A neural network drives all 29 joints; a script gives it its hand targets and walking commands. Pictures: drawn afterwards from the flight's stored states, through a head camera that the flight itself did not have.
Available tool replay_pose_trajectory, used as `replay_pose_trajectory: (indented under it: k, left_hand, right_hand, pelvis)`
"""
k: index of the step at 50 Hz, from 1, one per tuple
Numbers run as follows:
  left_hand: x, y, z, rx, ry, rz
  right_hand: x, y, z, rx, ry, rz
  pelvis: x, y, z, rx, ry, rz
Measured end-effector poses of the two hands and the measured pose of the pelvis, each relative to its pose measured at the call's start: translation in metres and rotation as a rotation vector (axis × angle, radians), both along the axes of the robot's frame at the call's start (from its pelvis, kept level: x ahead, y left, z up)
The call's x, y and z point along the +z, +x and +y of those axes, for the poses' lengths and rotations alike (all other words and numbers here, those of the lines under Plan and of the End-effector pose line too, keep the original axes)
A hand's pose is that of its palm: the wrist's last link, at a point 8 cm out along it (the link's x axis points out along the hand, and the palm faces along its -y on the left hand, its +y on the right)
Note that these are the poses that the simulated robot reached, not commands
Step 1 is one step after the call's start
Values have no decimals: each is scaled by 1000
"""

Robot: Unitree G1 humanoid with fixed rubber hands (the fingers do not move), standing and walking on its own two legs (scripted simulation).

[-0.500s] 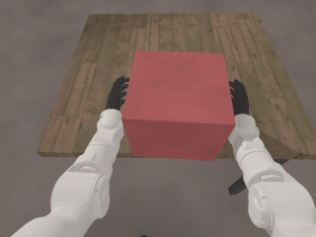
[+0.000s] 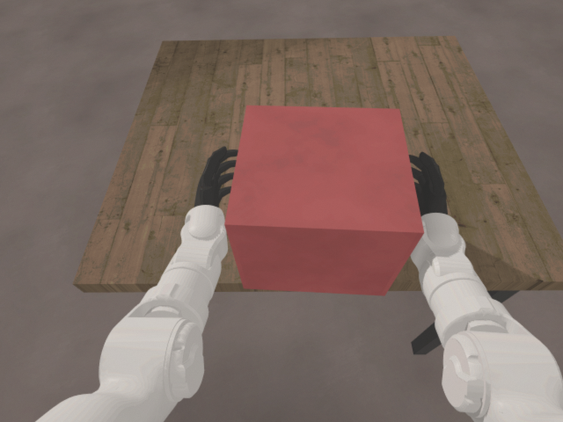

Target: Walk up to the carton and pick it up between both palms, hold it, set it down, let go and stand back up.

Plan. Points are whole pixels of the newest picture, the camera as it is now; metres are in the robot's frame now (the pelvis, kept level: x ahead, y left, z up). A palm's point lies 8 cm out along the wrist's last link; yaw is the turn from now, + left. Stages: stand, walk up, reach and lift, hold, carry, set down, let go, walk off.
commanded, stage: reach and lift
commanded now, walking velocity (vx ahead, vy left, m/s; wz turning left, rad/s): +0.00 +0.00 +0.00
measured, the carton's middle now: (317, 203) +0.45 -0.02 +0.02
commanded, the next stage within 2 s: none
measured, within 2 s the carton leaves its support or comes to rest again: leaves its support in 1.20 s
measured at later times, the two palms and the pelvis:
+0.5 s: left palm (208, 205) +0.42 +0.14 +0.05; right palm (429, 217) +0.41 -0.18 +0.05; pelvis +0.02 +0.00 +0.01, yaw +1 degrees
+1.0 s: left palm (208, 205) +0.42 +0.14 +0.05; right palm (430, 218) +0.41 -0.18 +0.05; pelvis +0.03 -0.01 +0.02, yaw +2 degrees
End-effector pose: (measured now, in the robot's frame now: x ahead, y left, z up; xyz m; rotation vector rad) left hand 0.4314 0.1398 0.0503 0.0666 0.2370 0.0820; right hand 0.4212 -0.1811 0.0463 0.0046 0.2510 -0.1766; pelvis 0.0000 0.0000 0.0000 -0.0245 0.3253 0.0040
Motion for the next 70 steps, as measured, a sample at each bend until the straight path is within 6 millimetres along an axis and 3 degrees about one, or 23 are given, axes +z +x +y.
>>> replay_pose_trajectory:
  k: [16,35,53,70]
  left_hand:
    - [2,-8,1,-18,19,-13]
    - [1,-9,2,-19,24,-3]
    - [2,-12,2,-20,31,-22]
    - [7,-28,3,3,27,-79]
  right_hand:
    - [0,-14,2,1,-20,-42]
    - [-1,-14,3,3,-39,-41]
    - [1,-17,3,6,-56,-68]
    - [9,-27,5,29,-82,-128]
  pelvis:
    - [13,11,2,5,11,-93]
    - [16,26,-5,17,19,-128]
    - [17,25,-9,25,21,-116]
    - [16,13,-14,21,17,-82]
